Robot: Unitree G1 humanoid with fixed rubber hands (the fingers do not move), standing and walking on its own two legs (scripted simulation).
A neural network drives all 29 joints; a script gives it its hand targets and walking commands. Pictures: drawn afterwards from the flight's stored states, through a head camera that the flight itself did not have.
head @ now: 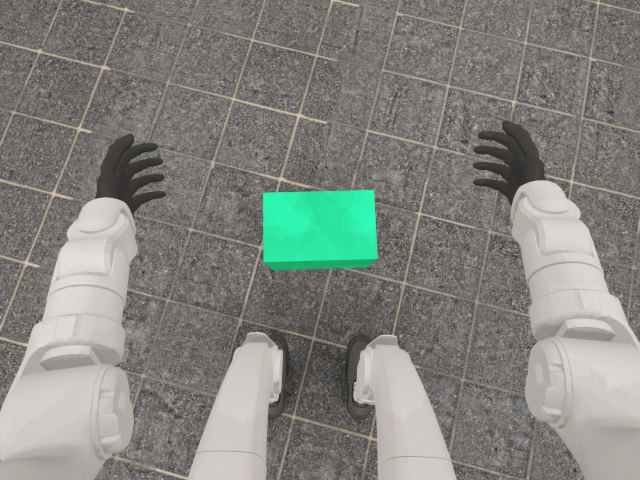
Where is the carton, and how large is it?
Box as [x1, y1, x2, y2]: [263, 190, 377, 269]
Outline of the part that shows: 373,190 263,193 263,261 272,269 366,267 377,258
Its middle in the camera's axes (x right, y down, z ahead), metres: +0.00 -0.01 +0.97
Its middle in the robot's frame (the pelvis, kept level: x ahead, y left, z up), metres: +0.48 +0.01 -0.58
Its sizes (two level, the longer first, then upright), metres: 0.255 0.160 0.190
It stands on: the floor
